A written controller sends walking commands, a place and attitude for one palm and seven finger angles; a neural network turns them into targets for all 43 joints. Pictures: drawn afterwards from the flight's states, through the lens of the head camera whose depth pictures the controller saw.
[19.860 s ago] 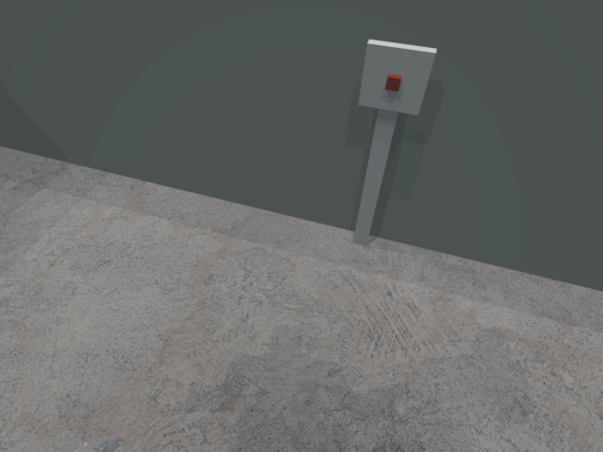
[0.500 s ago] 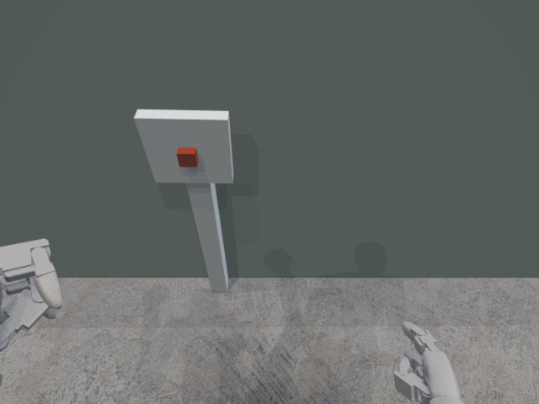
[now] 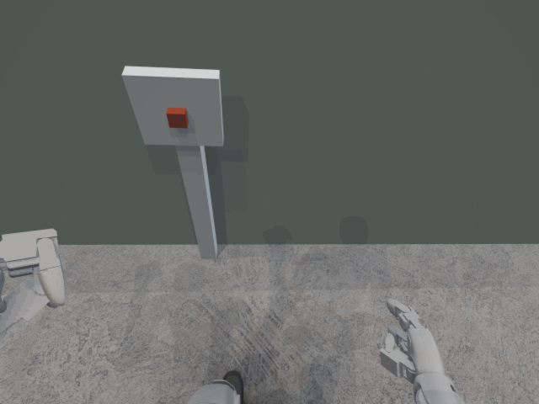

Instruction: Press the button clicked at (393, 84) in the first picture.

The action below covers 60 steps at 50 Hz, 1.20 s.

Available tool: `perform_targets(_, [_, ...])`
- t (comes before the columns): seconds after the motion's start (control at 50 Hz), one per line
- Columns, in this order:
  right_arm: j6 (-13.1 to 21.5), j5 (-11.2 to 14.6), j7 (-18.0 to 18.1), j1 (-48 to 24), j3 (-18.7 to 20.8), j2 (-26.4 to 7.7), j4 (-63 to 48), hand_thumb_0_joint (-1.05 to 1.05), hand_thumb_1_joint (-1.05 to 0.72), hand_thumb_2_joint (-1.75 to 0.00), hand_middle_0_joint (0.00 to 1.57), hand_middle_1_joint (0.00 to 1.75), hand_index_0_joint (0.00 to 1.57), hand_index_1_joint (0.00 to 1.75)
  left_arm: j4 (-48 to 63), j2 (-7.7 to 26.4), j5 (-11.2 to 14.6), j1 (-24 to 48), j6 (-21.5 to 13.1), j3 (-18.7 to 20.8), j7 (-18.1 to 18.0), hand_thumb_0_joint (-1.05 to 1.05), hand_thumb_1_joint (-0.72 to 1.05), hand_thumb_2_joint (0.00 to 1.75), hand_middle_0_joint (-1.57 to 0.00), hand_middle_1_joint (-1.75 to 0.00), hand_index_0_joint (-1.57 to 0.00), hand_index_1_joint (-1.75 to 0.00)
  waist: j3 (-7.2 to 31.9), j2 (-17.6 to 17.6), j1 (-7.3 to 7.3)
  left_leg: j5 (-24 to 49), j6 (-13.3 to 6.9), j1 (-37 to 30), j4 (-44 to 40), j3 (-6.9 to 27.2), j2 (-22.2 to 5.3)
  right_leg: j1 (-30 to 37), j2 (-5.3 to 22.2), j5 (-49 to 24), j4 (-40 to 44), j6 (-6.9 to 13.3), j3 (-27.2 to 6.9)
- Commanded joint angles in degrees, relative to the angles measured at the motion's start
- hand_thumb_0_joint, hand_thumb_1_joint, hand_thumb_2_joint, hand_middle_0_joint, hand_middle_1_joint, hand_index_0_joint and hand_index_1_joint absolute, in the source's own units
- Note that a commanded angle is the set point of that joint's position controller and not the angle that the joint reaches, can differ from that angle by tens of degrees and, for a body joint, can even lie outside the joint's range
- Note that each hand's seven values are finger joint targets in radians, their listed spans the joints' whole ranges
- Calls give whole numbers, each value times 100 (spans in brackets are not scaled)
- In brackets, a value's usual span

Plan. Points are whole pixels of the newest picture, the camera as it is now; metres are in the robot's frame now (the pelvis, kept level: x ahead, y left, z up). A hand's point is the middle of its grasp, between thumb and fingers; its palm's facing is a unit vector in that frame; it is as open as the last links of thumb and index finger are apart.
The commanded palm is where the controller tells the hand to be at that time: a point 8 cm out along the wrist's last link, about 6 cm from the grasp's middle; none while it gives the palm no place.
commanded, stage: step back with the hand held close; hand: left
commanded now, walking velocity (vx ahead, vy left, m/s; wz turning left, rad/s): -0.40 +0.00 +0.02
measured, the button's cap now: (177, 116) +0.64 +0.23 +0.00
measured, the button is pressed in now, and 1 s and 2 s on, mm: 0 0 0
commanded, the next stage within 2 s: stop stepping back and stand still in 0.18 s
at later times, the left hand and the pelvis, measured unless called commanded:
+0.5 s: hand out of the picture +0.08 +0.25 +0.18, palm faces +0.30 -0.82 -0.48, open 3.1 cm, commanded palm +0.02 +0.29 +0.19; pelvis -0.11 +0.01 +0.01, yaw -1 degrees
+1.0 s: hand out of the picture +0.04 +0.26 +0.17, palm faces +0.37 -0.83 -0.42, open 3.1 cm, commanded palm -0.01 +0.30 +0.19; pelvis -0.14 +0.02 +0.00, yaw +0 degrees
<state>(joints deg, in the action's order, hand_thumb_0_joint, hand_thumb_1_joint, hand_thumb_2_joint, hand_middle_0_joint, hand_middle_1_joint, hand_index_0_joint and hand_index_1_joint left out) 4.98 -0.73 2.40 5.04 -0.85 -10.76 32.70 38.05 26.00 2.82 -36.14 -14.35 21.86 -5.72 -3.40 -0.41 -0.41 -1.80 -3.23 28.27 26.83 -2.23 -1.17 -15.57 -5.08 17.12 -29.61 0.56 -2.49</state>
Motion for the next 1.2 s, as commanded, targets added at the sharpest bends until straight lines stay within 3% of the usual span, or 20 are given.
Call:
perform_targets(0.0, [106,115,111,-153,412,-778,-945,0,-90,-90,20,30,20,30,889,959,187,-477,-328,1053,-218,0,90,90,-130,-150,-130,-150,1051,-417,11,-1876,316,-1262,942,355,49,-1176,1427,552,1665,389,-1348])
perform_targets(0.04, [6,63,121,-84,451,-670,-695,0,-90,-90,20,30,20,30,630,847,130,-163,-235,925,-316,0,90,90,-130,-150,-130,-150,777,-875,29,-2000,433,-1015,2873,457,285,-1671,2345,-442,1934,1028,-1862])
perform_targets(0.12, [-97,13,288,-223,243,-608,-688,0,-90,-90,20,30,20,30,476,550,-117,402,-102,399,-332,0,90,90,-130,-150,-130,-150,428,-290,-125,-1409,348,-687,562,344,110,-226,1433,-3750,644,418,-494])
perform_targets(0.18, [87,101,290,103,419,-904,-722,0,-90,-90,20,30,20,30,977,854,-132,484,-296,503,-280,0,90,90,-130,-150,-130,-150,1485,934,69,2799,-146,-2009,-700,1093,-1165,-62,362,-916,-730,-225,-12])
perform_targets(0.2, [207,81,202,204,464,-873,-779,0,-90,-90,20,30,20,30,841,827,-76,217,-324,532,-258,0,90,90,-130,-150,-130,-150,1767,879,76,3083,-309,-2401,-648,1364,-1433,-460,228,461,-1223,-175,-21])
perform_targets(0.22, [355,-64,186,-25,411,-908,-851,0,-90,-90,20,30,20,30,1075,913,25,-65,-300,705,-213,0,90,90,-130,-150,-130,-150,1912,1819,203,2344,-452,-1708,-1010,1809,-1749,-296,148,1351,-2188,-170,-100])
perform_targets(0.28, [544,-9,70,355,429,-848,-636,0,-90,-90,20,30,20,30,1485,672,30,-130,-188,606,-297,0,90,90,-130,-150,-130,-150,1738,985,97,2018,-562,-2112,-768,1434,-1611,-745,265,1076,-2283,-159,-69])
perform_targets(0.4, [431,-9,152,106,279,-815,-811,0,-90,-90,20,30,20,30,961,606,19,-432,221,670,-401,0,90,90,-130,-150,-130,-150,745,1354,-2,-3808,147,65,-2020,878,-732,1382,39,1003,274,30,914])
perform_targets(0.46, [275,-57,196,219,307,-734,-655,0,-90,-90,20,30,20,30,810,853,70,-184,213,788,-369,0,90,90,-130,-150,-130,-150,858,-414,-104,-1857,467,-1428,831,130,86,-409,1482,1299,2121,670,-607])
perform_targets(0.5, [253,10,246,255,324,-713,-493,0,-90,-90,20,30,20,30,659,704,85,303,307,610,-391,0,90,90,-130,-150,-130,-150,791,-1252,-35,-1580,459,-1184,2379,367,143,-1153,2221,2310,2291,1079,-1399])
perform_targets(0.62, [459,53,400,188,264,-839,-471,0,-90,-90,20,30,20,30,444,408,-169,834,181,161,-470,0,90,90,-130,-150,-130,-150,109,108,-107,-1964,72,-1456,-323,251,-191,-698,1364,1366,954,418,-192])
perform_targets(0.7, [584,-24,352,314,200,-771,-515,0,-90,-90,20,30,20,30,906,623,-208,717,-21,517,-454,0,90,90,-130,-150,-130,-150,336,1620,-116,-3136,-508,-1083,-1800,2491,-1431,-590,458,966,-1440,-65,469])
perform_targets(0.8, [612,12,211,326,242,-816,-561,0,-90,-90,20,30,20,30,589,434,-224,1,18,479,-425,0,90,90,-130,-150,-130,-150,387,781,23,-2739,-118,-84,-884,886,-711,1037,545,390,452,48,554])
perform_targets(0.86, [452,7,169,407,338,-772,-556,0,-90,-90,20,30,20,30,337,574,-132,176,-8,608,-403,0,90,90,-130,-150,-130,-150,376,-840,-33,-2156,265,-94,1507,181,58,108,2013,1995,1899,800,-1800])
perform_targets(0.88, [438,41,165,482,370,-765,-480,0,-90,-90,20,30,20,30,224,457,-115,249,-2,521,-414,0,90,90,-130,-150,-130,-150,315,-1004,-38,-2045,278,-285,2133,223,32,-253,2244,1999,2027,962,-1931])
perform_targets(0.96, [455,27,211,387,230,-694,-423,0,-90,-90,20,30,20,30,426,427,-153,396,-78,481,-449,0,90,90,-130,-150,-130,-150,458,-153,-129,-1345,155,-1364,69,271,-133,-139,1572,82,957,511,-472])
perform_targets(1.04, [566,49,284,223,196,-742,-536,0,-90,-90,20,30,20,30,545,453,-166,281,-137,448,-404,0,90,90,-130,-150,-130,-150,587,876,25,-659,-90,-1328,-968,1379,-856,256,592,-359,30,-117,329])
perform_targets(1.06, [572,-24,-279,172,637,-1856,943,0,-90,-90,20,30,20,30,-4153,-534,-654,1137,942,-1522,395,0,90,90,-130,-150,-130,-150,-16,980,-231,1150,-216,-686,-73,1431,-776,-465,830,-1116,-947,-65,506])
perform_targets(1.12, [3,-66,-201,611,432,-1166,724,0,-90,-90,20,30,20,30,-4826,-902,-461,1375,1468,-1631,492,0,90,90,-119,-138,-119,-138,730,64,-54,1822,-517,-1139,-233,1684,-1143,-379,640,844,-1291,-32,172])
perform_targets(1.18, [-121,-47,-177,470,369,-1192,848,0,-90,-90,20,30,20,30,-6021,-548,-487,1514,1382,-1634,490,0,90,90,-108,-126,-108,-126,1167,-824,165,1560,-218,-1159,242,1184,-578,741,829,-1301,-69,74,-42])
